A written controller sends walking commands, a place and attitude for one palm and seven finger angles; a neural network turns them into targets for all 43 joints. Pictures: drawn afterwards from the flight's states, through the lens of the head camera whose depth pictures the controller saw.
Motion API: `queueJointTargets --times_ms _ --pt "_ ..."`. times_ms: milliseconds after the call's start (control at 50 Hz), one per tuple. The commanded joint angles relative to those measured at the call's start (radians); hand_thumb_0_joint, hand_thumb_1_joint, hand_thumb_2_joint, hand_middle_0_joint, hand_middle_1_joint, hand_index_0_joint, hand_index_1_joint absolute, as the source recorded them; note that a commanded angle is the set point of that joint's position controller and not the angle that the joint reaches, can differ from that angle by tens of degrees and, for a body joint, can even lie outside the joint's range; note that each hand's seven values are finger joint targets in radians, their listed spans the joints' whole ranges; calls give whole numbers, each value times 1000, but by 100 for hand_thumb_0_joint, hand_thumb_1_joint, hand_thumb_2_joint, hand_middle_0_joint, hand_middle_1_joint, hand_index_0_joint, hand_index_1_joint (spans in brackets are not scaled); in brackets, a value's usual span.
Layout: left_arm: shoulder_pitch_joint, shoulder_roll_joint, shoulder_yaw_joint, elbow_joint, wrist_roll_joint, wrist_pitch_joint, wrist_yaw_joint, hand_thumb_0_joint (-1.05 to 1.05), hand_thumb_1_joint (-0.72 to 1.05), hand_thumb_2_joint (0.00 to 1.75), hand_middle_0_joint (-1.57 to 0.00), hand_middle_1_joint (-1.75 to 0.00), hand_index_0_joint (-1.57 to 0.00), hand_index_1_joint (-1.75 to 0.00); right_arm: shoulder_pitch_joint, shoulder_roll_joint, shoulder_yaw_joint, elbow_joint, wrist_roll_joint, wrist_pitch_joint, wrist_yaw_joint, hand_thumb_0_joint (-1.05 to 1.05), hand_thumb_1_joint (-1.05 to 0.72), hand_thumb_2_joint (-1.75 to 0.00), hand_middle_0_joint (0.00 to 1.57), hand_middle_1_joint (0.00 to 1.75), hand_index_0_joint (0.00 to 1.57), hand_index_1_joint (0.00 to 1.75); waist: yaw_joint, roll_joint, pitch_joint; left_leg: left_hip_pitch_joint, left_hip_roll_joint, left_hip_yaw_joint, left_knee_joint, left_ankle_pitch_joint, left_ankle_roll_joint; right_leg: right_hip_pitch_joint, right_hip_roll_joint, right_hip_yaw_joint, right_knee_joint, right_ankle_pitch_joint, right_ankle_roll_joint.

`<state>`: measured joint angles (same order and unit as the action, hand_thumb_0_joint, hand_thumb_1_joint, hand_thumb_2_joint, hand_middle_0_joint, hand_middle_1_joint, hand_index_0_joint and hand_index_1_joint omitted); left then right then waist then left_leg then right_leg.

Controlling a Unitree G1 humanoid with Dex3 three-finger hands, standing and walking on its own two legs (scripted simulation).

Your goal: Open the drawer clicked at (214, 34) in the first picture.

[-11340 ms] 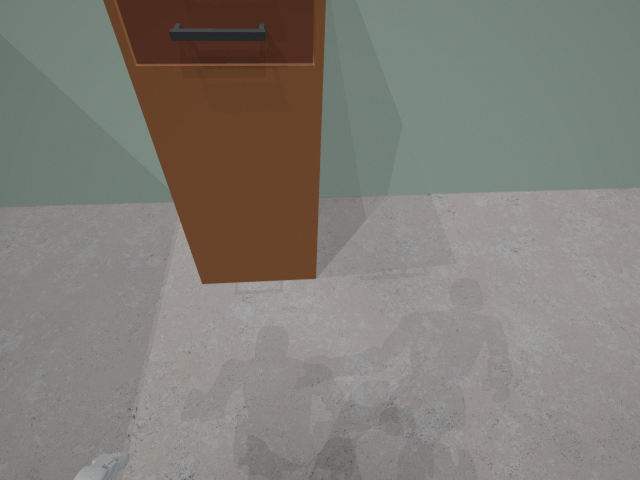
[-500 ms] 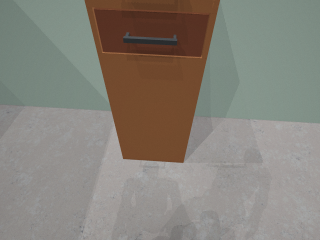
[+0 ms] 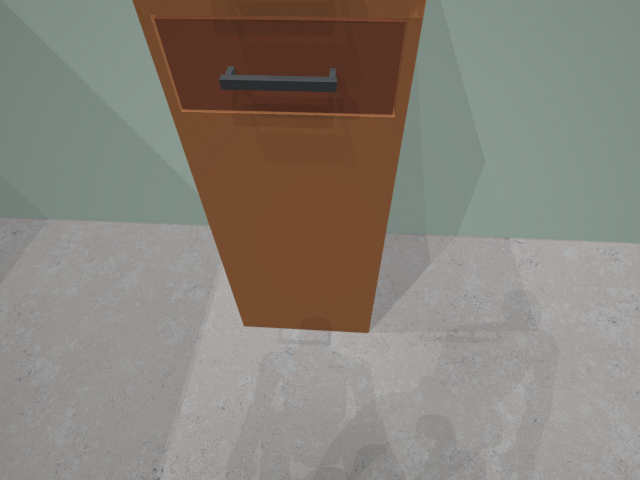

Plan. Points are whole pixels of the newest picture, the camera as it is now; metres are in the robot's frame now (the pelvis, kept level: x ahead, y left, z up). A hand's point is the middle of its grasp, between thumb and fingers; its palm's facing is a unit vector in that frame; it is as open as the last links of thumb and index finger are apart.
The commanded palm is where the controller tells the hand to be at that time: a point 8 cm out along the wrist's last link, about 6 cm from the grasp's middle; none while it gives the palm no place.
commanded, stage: shuffle to correct the standing spot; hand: left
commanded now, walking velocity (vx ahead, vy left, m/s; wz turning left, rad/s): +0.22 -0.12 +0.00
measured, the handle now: (280, 77) +0.68 +0.10 +0.17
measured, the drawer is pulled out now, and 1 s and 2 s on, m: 0.00 0.00 0.00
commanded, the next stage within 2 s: come to a stop and stand still in 0.54 s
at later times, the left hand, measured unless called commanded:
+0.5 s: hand out of the picture +0.16 +0.14 -0.17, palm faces +0.04 -0.99 -0.14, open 7.3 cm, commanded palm none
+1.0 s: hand (300, 405) +0.25 +0.05 -0.14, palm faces +0.06 -0.96 -0.27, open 7.2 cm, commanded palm none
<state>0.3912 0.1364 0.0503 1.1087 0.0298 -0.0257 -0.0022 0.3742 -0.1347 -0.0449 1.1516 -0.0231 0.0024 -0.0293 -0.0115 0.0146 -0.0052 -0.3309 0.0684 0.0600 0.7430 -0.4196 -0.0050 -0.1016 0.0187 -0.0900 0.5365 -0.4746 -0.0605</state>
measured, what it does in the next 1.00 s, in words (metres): walks ahead: left foot, then right foot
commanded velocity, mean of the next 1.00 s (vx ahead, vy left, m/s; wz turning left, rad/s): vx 0.03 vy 0.01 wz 0.00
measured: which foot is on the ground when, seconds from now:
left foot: up 0.00-0.22, down 0.24-0.72, up 0.74-1.00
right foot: down 0.00-0.26, up 0.28-0.68, down 0.70-1.00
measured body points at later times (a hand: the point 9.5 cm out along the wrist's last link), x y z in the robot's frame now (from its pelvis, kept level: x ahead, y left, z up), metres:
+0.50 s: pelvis +0.14 -0.03 +0.02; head +0.15 -0.01 +0.46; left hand +0.15 +0.19 -0.15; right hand +0.18 -0.27 -0.12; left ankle +0.16 +0.06 -0.72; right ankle +0.16 -0.20 -0.65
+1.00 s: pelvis +0.18 -0.14 +0.02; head +0.21 -0.17 +0.47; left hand +0.25 +0.10 -0.11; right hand +0.21 -0.38 -0.16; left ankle +0.14 +0.01 -0.63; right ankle +0.23 -0.23 -0.72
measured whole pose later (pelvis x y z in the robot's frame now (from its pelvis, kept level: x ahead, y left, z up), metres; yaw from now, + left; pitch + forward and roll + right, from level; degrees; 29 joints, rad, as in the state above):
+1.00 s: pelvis +0.18 -0.14 +0.02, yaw +1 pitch -1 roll +3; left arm 0.16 0.14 0.04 1.00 0.02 -0.01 0.04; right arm 0.21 -0.21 -0.08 1.05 -0.02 0.09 -0.01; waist 0.00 0.03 0.08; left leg -0.46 0.00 0.02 1.16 -0.38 -0.07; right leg -0.29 -0.08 -0.14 0.48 -0.17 -0.05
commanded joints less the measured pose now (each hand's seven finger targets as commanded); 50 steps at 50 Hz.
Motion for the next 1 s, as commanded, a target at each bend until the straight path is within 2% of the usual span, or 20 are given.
queueJointTargets --times_ms 0,80,180,200,220,240,260,280,300,380,560,620,660,680,700,720,740,800,880,980 --pt "321 88 9 74 6 -21 38 0 90 90 -20 -30 -20 -30 -229 -57 -6 -143 -7 -49 4 0 -90 -90 20 30 20 30 110 -139 164 -533 4 29 415 -107 20 316 -323 283 -168 998 -147" --pt "279 76 -9 66 12 -33 53 0 90 90 -20 -30 -20 -30 -301 -29 5 -167 -1 -42 23 0 -90 -90 20 30 20 30 76 -96 168 -439 -8 102 240 -45 25 247 -243 182 -168 1109 -102" --pt "117 127 -7 37 -15 -37 39 0 90 90 -20 -30 -20 -30 8 -68 -7 -70 1 -49 2 0 -90 -90 20 30 20 30 -114 -160 -13 233 -114 180 -156 320 64 -15 -138 54 125 1249 -34" --pt "122 107 -8 30 -23 -38 33 0 90 90 -20 -30 -20 -30 129 -133 -27 -38 -6 -47 -12 0 -90 -90 20 30 20 30 -164 -121 -97 466 19 29 -179 498 115 -179 -114 53 343 1023 0" --pt "141 45 -15 6 -41 -36 26 0 90 90 -20 -30 -20 -30 231 -230 -53 -25 -15 -50 -23 0 -90 -90 20 30 20 30 -177 108 -216 624 364 -388 -248 791 278 -391 -1 19 753 218 46" --pt "139 66 -14 -25 -33 -26 35 0 90 90 -20 -30 -20 -30 199 -262 -46 -44 12 -42 -22 0 -90 -90 20 30 20 30 -126 72 -229 500 490 -542 -365 787 353 -403 -3 132 920 -72 29" --pt "114 61 -6 -27 -15 -10 40 0 90 90 -20 -30 -20 -30 93 -241 -39 -68 15 -43 -20 0 -90 -90 20 30 20 30 -90 11 -68 340 491 -486 -431 613 345 -442 -56 169 928 -25 32" --pt "69 38 -3 -27 0 -1 31 0 90 90 -20 -30 -20 -30 18 -169 -26 -75 11 -55 -28 0 -90 -90 20 30 20 30 -62 16 72 191 430 -405 -473 552 277 -473 -90 152 900 60 52" --pt "90 20 -1 -22 7 11 20 0 90 90 -20 -30 -20 -30 -32 -123 -7 -92 8 -62 -28 0 -90 -90 20 30 20 30 -18 41 121 90 369 -303 -496 495 228 -448 -113 143 865 114 64" --pt "162 -15 -1 -16 8 50 6 0 90 90 -20 -30 -20 -30 -106 -107 0 -114 4 -68 -15 0 -90 -90 20 30 20 30 55 84 69 -47 237 -31 -488 448 147 -332 -129 90 665 207 96" --pt "-131 57 14 -133 4 54 -15 0 90 90 -20 -30 -20 -30 -31 -192 -47 -123 -13 -35 -6 0 -90 -90 20 30 20 30 -25 181 100 57 244 -67 -498 301 140 -348 -131 5 201 222 126" --pt "-128 82 21 -142 2 44 -21 0 90 90 -20 -30 -20 -30 -38 -223 -63 -125 -16 -25 -9 0 -90 -90 20 30 20 30 -16 175 43 95 250 -76 -405 330 109 -246 -98 -14 60 209 109" --pt "-10 113 27 -103 1 22 -12 0 90 90 -20 -30 -20 -30 -37 -193 -56 -125 -12 -18 -4 0 -90 -90 20 30 20 30 39 80 -32 74 154 -5 -227 302 36 -52 -83 -9 -129 345 102" --pt "39 191 37 -82 7 1 3 0 90 90 -20 -30 -20 -30 8 -119 -38 -123 -5 -19 3 0 -90 -90 20 30 20 30 49 -143 -98 -42 64 62 -42 101 -17 99 -255 160 -184 583 66" --pt "23 258 37 -82 -1 -9 16 0 90 90 -20 -30 -20 -30 14 -52 -10 -143 6 -11 3 0 -90 -90 20 30 20 30 32 -320 -143 -92 3 38 62 -189 -42 103 -418 282 -175 883 -8" --pt "-18 245 22 -95 -6 -9 21 0 90 90 -20 -30 -20 -30 14 -71 -10 -137 13 -1 -4 0 -90 -90 20 30 20 30 28 -219 -150 -35 20 -35 90 -207 -32 48 -423 229 -157 977 -47" --pt "-68 200 23 -98 -5 -10 28 0 90 90 -20 -30 -20 -30 26 -64 -17 -117 15 12 -4 0 -90 -90 20 30 20 30 11 -278 -130 -17 22 -18 122 -161 -32 5 -382 201 -171 997 -45" --pt "-116 189 18 -108 -7 5 40 0 90 90 -20 -30 -20 -30 -16 -82 -17 -89 13 34 -5 0 -90 -90 20 30 20 30 23 -189 -16 -89 3 -49 275 -99 -50 -36 -384 188 -140 1083 -85" --pt "-83 214 43 -111 -8 15 56 0 90 90 -20 -30 -20 -30 -75 -113 -36 -118 0 68 12 0 -90 -90 20 30 20 30 49 -130 -8 -177 -29 -87 445 0 -68 -31 -411 190 -169 1000 -91" --pt "-106 221 49 -134 -3 19 67 0 90 90 -20 -30 -20 -30 -119 -134 -44 -160 -11 88 31 0 -90 -90 20 30 20 30 51 -148 -44 -213 -27 -116 455 79 -73 -24 -410 228 -237 572 -83"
